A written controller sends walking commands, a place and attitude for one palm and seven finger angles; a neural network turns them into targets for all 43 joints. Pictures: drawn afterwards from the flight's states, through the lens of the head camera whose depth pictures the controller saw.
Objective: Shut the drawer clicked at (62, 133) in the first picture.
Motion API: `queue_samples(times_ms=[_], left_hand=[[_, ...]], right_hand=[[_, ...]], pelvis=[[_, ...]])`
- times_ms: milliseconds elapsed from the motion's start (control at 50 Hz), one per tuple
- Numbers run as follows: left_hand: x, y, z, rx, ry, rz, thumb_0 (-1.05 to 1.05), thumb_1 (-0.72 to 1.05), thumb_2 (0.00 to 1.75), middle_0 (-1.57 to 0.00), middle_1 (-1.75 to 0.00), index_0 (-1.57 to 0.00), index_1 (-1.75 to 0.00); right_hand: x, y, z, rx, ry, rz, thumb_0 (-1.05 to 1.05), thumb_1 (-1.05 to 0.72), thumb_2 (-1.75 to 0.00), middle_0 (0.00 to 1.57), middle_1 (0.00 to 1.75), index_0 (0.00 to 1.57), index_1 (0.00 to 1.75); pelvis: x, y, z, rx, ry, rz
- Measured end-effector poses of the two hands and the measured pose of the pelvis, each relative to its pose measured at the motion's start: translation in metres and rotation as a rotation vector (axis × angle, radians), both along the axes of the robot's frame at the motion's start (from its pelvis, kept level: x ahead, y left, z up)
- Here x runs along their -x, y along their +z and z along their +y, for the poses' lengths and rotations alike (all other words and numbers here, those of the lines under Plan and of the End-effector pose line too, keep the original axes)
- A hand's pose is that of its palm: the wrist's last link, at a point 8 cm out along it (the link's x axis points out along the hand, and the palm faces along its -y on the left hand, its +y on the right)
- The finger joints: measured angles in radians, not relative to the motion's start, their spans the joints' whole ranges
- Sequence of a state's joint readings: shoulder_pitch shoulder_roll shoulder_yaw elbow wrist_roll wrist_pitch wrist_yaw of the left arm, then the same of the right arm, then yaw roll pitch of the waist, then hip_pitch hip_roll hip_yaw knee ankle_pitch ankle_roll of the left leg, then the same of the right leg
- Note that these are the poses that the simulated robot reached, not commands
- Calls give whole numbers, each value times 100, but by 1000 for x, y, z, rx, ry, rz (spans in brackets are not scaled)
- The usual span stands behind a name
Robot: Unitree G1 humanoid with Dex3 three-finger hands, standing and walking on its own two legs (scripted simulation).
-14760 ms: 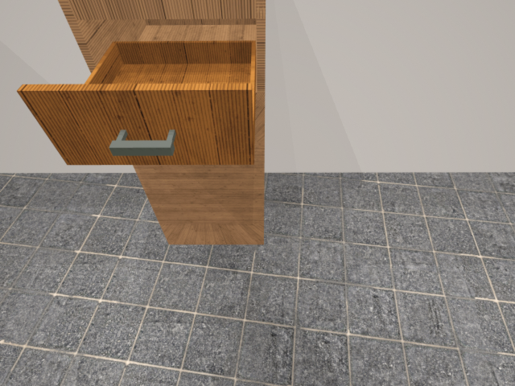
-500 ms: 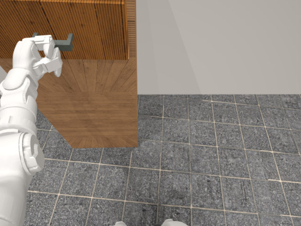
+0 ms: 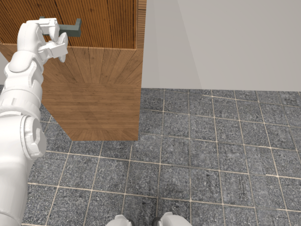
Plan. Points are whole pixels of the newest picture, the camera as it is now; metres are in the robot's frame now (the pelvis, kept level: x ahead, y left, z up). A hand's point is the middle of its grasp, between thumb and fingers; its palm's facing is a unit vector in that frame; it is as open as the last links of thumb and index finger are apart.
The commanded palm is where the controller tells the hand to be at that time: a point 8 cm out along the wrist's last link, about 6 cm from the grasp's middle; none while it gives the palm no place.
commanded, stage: pull the fist back off the drawer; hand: left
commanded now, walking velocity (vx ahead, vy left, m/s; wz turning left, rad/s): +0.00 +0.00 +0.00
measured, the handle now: (59, 25) +0.60 +0.18 +0.14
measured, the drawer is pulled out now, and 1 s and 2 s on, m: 0.00 0.00 0.00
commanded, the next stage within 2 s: draw the hand back to the body in 0.62 s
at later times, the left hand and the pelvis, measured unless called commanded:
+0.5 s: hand (68, 47) +0.53 +0.15 +0.14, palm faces -0.03 -1.00 -0.01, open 3.2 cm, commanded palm +0.50 +0.20 +0.14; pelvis +0.01 -0.01 +0.00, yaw -2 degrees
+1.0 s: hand (57, 69) +0.45 +0.17 +0.14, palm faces -0.05 -1.00 -0.01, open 3.2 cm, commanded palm +0.41 +0.22 +0.16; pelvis +0.04 -0.03 +0.02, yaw -3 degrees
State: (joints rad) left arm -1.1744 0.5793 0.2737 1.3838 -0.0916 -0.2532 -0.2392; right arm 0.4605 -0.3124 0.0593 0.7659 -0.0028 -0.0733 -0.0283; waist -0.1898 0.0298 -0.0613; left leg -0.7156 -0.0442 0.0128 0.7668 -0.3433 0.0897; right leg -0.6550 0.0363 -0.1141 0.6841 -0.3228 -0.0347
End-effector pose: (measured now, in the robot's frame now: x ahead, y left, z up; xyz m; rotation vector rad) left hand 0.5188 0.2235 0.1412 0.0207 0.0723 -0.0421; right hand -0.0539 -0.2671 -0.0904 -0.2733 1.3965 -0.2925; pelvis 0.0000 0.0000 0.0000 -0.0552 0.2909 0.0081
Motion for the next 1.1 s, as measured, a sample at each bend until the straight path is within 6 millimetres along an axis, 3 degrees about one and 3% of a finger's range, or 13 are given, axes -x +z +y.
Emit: queue_samples(times_ms=[220, 360, 620, 780, 880, 1100], left_hand=[[2, 0, -3, 7, 5, -14, 3, 66, 94, -140, -160, -140, -160], [5, -2, -9, 13, 13, -29, 3, 73, 94, -140, -160, -140, -160], [15, -3, -22, 16, 1, -46, 2, 88, 91, -140, -160, -140, -160], [21, 1, -16, 4, 29, -62, 1, 90, 90, -140, -160, -140, -160], [42, 6, -8, -6, 11, -85, 1, 90, 90, -139, -160, -139, -160], [121, 8, 6, -8, 18, -85, 1, 90, 90, -140, -160, -140, -160]], right_hand=[[7, 2, -1, 0, 0, -11, 0, -91, -89, 20, 29, 20, 30], [-1, -2, 0, -27, -13, -30, 0, -91, -89, 20, 29, 20, 30], [-52, -8, -5, -67, -47, -150, 0, -91, -89, 20, 29, 20, 30], [-89, -6, -15, -71, -29, -212, 0, -91, -89, 20, 29, 20, 30], [-111, -1, -21, -76, -25, -266, 0, -91, -90, 20, 29, 20, 30], [-188, 20, -20, -71, 75, -500, 1, -91, -90, 20, 29, 20, 30]], pelvis=[[3, -2, 0, 0, -3, -2], [-1, -1, -3, -5, -15, -12], [-21, 6, -14, -20, -53, -51], [-29, 9, -22, -29, -58, -68], [-37, 14, -25, -33, -65, -91], [-36, 21, -24, -36, -41, -185]])
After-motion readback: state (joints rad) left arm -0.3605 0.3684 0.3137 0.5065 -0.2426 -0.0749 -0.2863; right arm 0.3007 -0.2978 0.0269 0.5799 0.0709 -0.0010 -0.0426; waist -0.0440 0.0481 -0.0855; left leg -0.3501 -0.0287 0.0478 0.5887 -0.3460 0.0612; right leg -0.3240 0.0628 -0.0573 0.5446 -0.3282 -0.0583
